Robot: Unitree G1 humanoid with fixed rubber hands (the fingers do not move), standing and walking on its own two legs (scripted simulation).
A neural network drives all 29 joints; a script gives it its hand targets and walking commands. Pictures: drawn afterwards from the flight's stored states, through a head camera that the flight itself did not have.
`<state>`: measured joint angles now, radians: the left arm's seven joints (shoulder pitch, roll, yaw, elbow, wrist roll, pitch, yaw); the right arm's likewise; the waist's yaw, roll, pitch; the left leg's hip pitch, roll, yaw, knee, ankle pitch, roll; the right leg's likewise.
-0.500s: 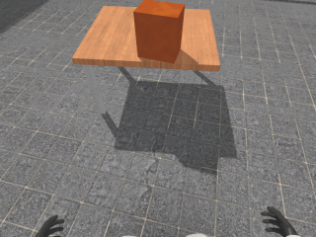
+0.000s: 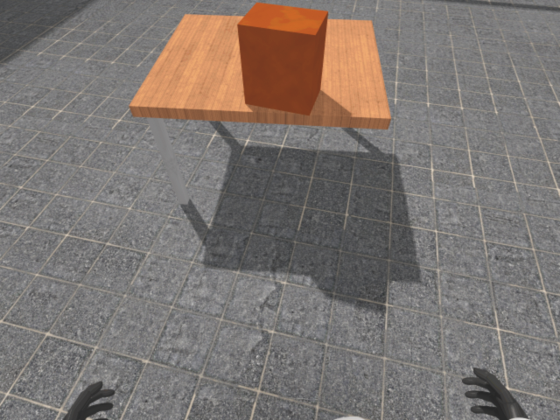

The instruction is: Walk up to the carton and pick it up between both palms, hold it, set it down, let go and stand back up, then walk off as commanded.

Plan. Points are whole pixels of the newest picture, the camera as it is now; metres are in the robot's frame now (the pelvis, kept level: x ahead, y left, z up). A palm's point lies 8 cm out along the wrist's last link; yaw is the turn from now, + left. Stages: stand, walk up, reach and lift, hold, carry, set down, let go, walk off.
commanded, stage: stand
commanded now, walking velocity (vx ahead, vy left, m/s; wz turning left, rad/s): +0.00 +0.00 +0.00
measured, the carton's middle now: (283, 60) +1.11 -0.02 -0.08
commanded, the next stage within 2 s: none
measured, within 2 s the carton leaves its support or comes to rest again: neither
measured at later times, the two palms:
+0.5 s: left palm out of the picture +0.11 +0.31 -0.09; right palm out of the picture +0.11 -0.31 -0.09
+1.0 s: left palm out of the picture +0.10 +0.31 -0.09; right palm out of the picture +0.11 -0.31 -0.09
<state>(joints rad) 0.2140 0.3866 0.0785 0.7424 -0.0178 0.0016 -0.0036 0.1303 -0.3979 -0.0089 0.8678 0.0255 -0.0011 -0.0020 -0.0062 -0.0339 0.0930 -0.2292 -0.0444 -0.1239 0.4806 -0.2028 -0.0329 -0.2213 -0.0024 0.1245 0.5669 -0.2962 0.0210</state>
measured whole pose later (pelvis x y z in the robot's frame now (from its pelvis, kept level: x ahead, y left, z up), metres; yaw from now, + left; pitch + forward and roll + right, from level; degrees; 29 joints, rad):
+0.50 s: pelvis +0.00 +0.00 +0.00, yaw +0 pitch -3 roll +1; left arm 0.21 0.39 0.08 0.76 -0.02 0.00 0.00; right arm 0.13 -0.39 -0.01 0.89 0.03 0.00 0.00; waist -0.01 -0.04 0.08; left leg -0.23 -0.04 -0.12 0.48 -0.20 -0.03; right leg -0.22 0.00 0.12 0.57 -0.29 0.02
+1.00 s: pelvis +0.00 +0.00 +0.00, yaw +0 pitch -3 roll +1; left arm 0.21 0.39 0.08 0.78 -0.02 -0.01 0.00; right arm 0.13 -0.39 -0.01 0.90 0.03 0.00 0.00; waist -0.01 -0.04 0.07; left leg -0.23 -0.04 -0.12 0.47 -0.19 -0.03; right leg -0.22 0.00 0.12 0.56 -0.29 0.02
